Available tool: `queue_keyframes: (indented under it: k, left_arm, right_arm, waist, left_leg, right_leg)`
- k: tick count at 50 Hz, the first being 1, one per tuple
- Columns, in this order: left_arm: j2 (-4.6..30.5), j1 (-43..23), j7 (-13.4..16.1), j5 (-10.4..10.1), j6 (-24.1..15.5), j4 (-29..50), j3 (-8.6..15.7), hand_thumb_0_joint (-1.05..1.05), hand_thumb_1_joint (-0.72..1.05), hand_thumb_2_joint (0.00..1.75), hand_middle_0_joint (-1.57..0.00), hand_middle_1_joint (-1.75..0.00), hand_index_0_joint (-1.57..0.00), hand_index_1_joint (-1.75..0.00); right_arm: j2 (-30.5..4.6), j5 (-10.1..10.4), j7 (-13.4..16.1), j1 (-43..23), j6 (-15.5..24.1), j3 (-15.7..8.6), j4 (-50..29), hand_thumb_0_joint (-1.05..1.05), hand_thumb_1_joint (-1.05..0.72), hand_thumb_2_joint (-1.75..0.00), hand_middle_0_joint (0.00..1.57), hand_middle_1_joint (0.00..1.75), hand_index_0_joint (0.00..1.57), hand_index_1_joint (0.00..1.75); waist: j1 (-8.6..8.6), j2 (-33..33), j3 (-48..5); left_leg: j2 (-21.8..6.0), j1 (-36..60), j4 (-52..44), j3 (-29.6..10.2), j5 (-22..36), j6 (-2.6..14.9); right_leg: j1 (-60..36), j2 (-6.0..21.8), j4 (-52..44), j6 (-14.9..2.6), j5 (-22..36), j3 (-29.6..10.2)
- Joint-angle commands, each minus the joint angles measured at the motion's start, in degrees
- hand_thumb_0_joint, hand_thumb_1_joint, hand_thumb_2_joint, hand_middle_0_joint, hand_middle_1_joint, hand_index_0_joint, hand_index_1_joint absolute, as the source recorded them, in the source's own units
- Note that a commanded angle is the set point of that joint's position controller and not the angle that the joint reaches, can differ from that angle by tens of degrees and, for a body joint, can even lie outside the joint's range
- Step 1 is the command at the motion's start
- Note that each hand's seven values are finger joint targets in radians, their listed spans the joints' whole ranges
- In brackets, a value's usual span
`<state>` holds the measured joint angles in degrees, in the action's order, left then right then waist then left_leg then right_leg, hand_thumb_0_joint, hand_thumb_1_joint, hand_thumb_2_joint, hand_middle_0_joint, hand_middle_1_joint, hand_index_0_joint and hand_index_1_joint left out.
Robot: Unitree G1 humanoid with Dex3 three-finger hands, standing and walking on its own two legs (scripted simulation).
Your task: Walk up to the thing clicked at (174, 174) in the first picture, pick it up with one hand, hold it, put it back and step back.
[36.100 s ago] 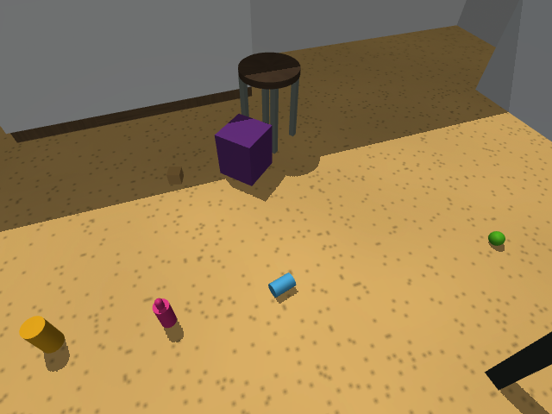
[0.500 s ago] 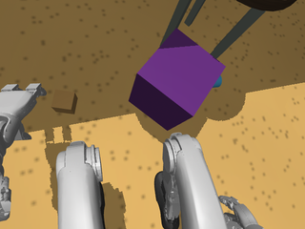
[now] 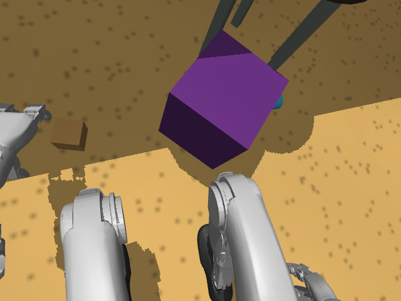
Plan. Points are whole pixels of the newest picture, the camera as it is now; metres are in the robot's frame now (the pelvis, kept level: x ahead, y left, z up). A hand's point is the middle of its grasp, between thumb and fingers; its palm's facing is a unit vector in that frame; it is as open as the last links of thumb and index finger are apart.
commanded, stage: rise first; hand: left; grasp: from above
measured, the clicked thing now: (70, 135) +0.49 +0.25 -0.30
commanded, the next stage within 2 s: approach in 1.60 s
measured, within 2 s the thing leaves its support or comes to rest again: neither
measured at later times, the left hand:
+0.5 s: hand (25, 142) +0.43 +0.30 -0.17, palm faces -0.47 -0.01 -0.88, open 12.9 cm
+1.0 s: hand (22, 136) +0.44 +0.31 -0.16, palm faces -0.48 +0.02 -0.88, open 13.2 cm
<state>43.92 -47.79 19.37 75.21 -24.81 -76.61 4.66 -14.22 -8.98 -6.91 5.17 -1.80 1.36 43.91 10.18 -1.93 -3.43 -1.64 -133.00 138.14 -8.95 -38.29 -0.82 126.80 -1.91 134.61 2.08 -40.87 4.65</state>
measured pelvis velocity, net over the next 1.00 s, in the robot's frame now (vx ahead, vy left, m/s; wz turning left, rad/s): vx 0.00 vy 0.00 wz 0.00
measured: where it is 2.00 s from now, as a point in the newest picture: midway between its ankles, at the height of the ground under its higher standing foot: (170, 286)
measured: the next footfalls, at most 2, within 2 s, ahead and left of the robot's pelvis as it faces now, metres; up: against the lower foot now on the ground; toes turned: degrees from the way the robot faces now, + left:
none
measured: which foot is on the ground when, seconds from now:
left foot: down 0.00-1.00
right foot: down 0.00-1.00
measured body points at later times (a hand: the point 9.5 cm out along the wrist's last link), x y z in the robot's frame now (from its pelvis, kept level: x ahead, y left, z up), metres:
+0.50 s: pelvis +0.00 +0.00 -0.01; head +0.23 +0.08 +0.37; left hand +0.45 +0.30 -0.12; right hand +0.08 -0.27 -0.11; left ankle +0.08 +0.13 -0.29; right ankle +0.09 -0.12 -0.29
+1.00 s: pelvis +0.00 +0.00 +0.00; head +0.23 +0.08 +0.38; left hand +0.46 +0.30 -0.11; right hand +0.07 -0.27 -0.11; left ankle +0.08 +0.13 -0.29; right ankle +0.09 -0.12 -0.29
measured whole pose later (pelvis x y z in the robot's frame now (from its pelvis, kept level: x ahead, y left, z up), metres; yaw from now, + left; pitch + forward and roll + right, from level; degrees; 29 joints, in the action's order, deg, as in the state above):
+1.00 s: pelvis +0.00 +0.00 +0.00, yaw +0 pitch +33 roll -8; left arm 45.8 -51.8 20.9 78.0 -23.5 -79.2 2.6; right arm -14.0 -9.8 -6.5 6.1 -1.3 3.0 43.9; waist 12.3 -1.8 -3.3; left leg -1.5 -133.5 138.4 -9.0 -38.5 -0.8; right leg 127.4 -2.1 134.7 2.3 -40.9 4.7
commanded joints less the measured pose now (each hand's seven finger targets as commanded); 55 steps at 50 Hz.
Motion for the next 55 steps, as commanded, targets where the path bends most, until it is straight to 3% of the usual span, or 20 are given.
queue_keyframes:
  k: [1, 4, 5, 9, 12, 20, 25, 29, 36, 39, 43, 46, 49, 51, 53, 55]
  left_arm:
    - [14.75, -16.25, 2.50, -0.80, -0.39, 6.61, 2.49, 0.00, -0.31, 0.84, -0.25, -0.76, -0.25, -0.76]
    - [14.67, -16.76, 2.60, -0.54, -0.57, 5.69, 1.83, 0.00, -0.29, 0.83, -0.25, -0.77, -0.26, -0.76]
    - [14.72, -16.10, 2.64, -0.33, -0.52, 4.58, 1.71, 0.00, -0.36, 0.89, -0.24, -0.77, -0.23, -0.79]
    - [15.07, -18.76, 3.04, 0.32, -0.89, 7.73, 1.68, 0.00, -0.31, 0.84, -0.25, -0.77, -0.25, -0.77]
    - [14.33, -19.29, 3.58, 0.40, -0.90, 5.18, 0.94, 0.00, -0.29, 0.82, -0.26, -0.77, -0.26, -0.77]
    - [16.11, -19.50, 4.57, 1.53, -0.38, 5.86, 1.59, 0.00, -0.31, 0.83, -0.25, -0.81, -0.26, -0.80]
    - [15.03, -19.17, 4.64, 1.82, 0.53, 3.90, 0.96, 0.00, -0.31, 0.83, -0.23, -0.84, -0.25, -0.82]
    - [16.32, -20.21, 4.45, 2.41, 0.79, 4.20, 0.76, 0.00, -0.34, 0.86, -0.23, -0.83, -0.23, -0.82]
    - [17.40, -22.49, 4.30, 2.15, 0.51, 6.01, 1.64, 0.00, -0.35, 0.87, -0.21, -0.86, -0.22, -0.85]
    - [15.43, -21.04, 4.25, 2.29, 0.71, 4.91, 0.53, 0.00, -0.37, 0.89, -0.20, -0.86, -0.21, -0.85]
    - [16.51, -20.41, 4.03, 2.16, 1.04, 6.36, 1.02, 0.00, -0.38, 0.89, -0.20, -0.87, -0.20, -0.86]
    - [16.01, -21.11, 3.76, 1.95, 1.14, 6.12, 0.53, 0.00, -0.37, 0.89, -0.20, -0.87, -0.21, -0.86]
    - [15.79, -20.01, 3.08, 1.25, 1.20, 4.36, 0.26, 0.00, -0.39, 0.90, -0.19, -0.88, -0.19, -0.87]
    - [16.44, -20.96, 2.90, 1.30, 0.75, 4.73, 0.56, 0.00, -0.38, 0.89, -0.20, -0.87, -0.20, -0.87]
    - [16.19, -20.62, 2.81, 1.47, 0.54, 5.62, 0.40, 0.00, -0.39, 0.89, -0.20, -0.88, -0.20, -0.87]
    - [17.07, -22.67, 3.17, 1.69, 0.12, 7.89, 1.07, 0.00, -0.38, 0.89, -0.20, -0.87, -0.21, -0.87]
  right_arm:
    - [-14.05, -0.10, 0.64, 9.93, 0.24, -3.92, -0.94, 0.00, -0.91, -0.90, 0.20, 0.30, 0.20, 0.30]
    - [-13.94, -0.15, 0.76, 9.54, 0.42, -3.73, -0.83, 0.00, -0.91, -0.90, 0.20, 0.30, 0.20, 0.30]
    - [-13.99, -0.12, 0.73, 9.36, 0.49, -3.66, -0.86, 0.00, -0.92, -0.91, 0.20, 0.30, 0.20, 0.30]
    - [-14.19, -0.33, 0.70, 9.64, 0.58, -3.76, -0.66, 0.00, -0.92, -0.90, 0.20, 0.30, 0.20, 0.30]
    - [-14.26, -0.20, 0.76, 9.48, 0.71, -3.71, -0.58, 0.00, -0.91, -0.90, 0.20, 0.30, 0.20, 0.30]
    - [-14.17, -0.63, 0.86, 10.08, 0.89, -3.22, -0.54, 0.00, -0.92, -0.91, 0.20, 0.30, 0.20, 0.30]
    - [-14.16, -0.75, 0.79, 10.65, 0.94, -3.10, -0.55, 0.00, -0.92, -0.91, 0.20, 0.30, 0.20, 0.30]
    - [-14.14, -0.82, 0.93, 10.53, 0.78, -2.56, -0.71, 0.00, -0.92, -0.91, 0.20, 0.30, 0.20, 0.30]
    - [-14.42, -0.94, 0.96, 10.92, 0.87, -2.62, -0.92, 0.00, -0.92, -0.91, 0.20, 0.30, 0.20, 0.30]
    - [-14.24, -0.85, 0.92, 10.89, 0.93, -2.53, -0.88, 0.00, -0.92, -0.91, 0.20, 0.30, 0.20, 0.30]
    - [-14.19, -0.66, 0.99, 11.20, 0.83, -2.62, -1.04, 0.00, -0.92, -0.91, 0.20, 0.30, 0.20, 0.30]
    - [-14.22, -0.67, 0.97, 11.72, 0.61, -2.75, -0.78, 0.00, -0.92, -0.91, 0.20, 0.30, 0.20, 0.30]
    - [-14.23, -0.50, 1.09, 11.46, 0.63, -2.67, -0.93, 0.00, -0.92, -0.91, 0.20, 0.30, 0.20, 0.30]
    - [-14.16, -0.83, 1.14, 11.36, 0.60, -2.35, -1.07, 0.00, -0.92, -0.91, 0.20, 0.30, 0.20, 0.30]
    - [-14.05, -0.50, 1.21, 11.04, 0.70, -2.52, -0.99, 0.00, -0.92, -0.91, 0.20, 0.30, 0.20, 0.30]
    - [-14.35, -0.57, 1.27, 11.06, 0.72, -2.55, -1.20, 0.00, -0.92, -0.91, 0.20, 0.30, 0.20, 0.30]
  waist:
    - [-0.47, 14.43, -37.74]
    - [0.04, 14.84, -35.57]
    - [-0.15, 14.91, -34.61]
    - [-0.16, 18.30, -38.12]
    - [1.20, 16.71, -35.48]
    - [0.44, 17.30, -37.62]
    - [1.16, 17.33, -36.81]
    - [1.32, 17.04, -36.94]
    - [1.58, 18.96, -37.92]
    - [1.90, 18.71, -36.84]
    - [0.72, 19.56, -38.30]
    - [1.74, 17.61, -38.61]
    - [1.65, 14.84, -36.17]
    - [1.98, 15.26, -35.63]
    - [1.01, 16.66, -36.59]
    - [1.09, 19.13, -38.88]
  left_leg:
    - [1.67, 31.16, -12.71, 5.63, 9.43, 2.61]
    - [1.87, 29.84, -12.97, 5.54, 7.75, 2.61]
    - [1.76, 29.49, -13.03, 5.52, 7.03, 2.50]
    - [1.59, 33.41, -12.99, 5.29, 9.37, 2.08]
    - [1.61, 30.75, -12.77, 5.14, 7.53, 2.19]
    - [1.76, 31.12, -12.37, 5.62, 8.92, 2.34]
    - [1.82, 31.59, -12.60, 5.37, 9.29, 2.29]
    - [1.78, 30.56, -11.91, 5.72, 9.79, 2.52]
    - [1.68, 31.57, -12.71, 5.33, 8.58, 2.14]
    - [1.61, 32.06, -13.14, 5.12, 8.79, 2.04]
    - [1.72, 32.70, -12.99, 5.68, 10.58, 2.17]
    - [1.66, 31.54, -12.10, 5.86, 11.63, 2.57]
    - [1.66, 29.20, -12.45, 5.69, 9.36, 2.80]
    - [1.79, 28.10, -12.47, 5.75, 8.21, 2.77]
    - [1.78, 29.82, -13.18, 5.60, 7.94, 2.42]
    - [1.62, 32.98, -13.15, 5.37, 9.13, 2.15]
  right_leg:
    - [-15.51, -1.58, -14.95, -3.67, 11.78, 3.91]
    - [-14.56, -1.48, -15.05, -3.75, 10.45, 3.86]
    - [-13.86, -1.47, -14.81, -3.89, 9.75, 3.98]
    - [-13.35, -1.46, -13.60, -4.05, 11.26, 4.34]
    - [-12.24, -1.53, -13.98, -3.93, 10.21, 4.48]
    - [-14.16, -1.39, -14.06, -3.82, 11.74, 3.99]
    - [-13.21, -1.36, -13.52, -3.93, 11.74, 4.32]
    - [-14.75, -1.53, -14.09, -3.69, 12.85, 3.93]
    - [-13.87, -1.45, -13.74, -3.93, 11.45, 4.39]
    - [-12.74, -1.52, -13.60, -4.05, 11.53, 4.67]
    - [-14.32, -1.43, -14.04, -3.92, 13.21, 4.12]
    - [-16.02, -1.51, -14.74, -3.43, 14.73, 3.73]
    - [-15.98, -1.57, -15.57, -3.38, 12.94, 3.66]
    - [-16.54, -1.47, -15.66, -3.36, 11.89, 3.61]
    - [-15.13, -1.54, -15.16, -3.86, 11.08, 3.71]
    - [-14.41, -1.57, -14.46, -3.97, 11.68, 4.07]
